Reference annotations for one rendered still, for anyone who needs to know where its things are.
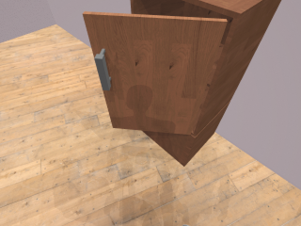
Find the handle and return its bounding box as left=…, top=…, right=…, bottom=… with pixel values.
left=94, top=48, right=111, bottom=90

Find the cupboard door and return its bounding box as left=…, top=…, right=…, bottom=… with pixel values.
left=83, top=11, right=228, bottom=135

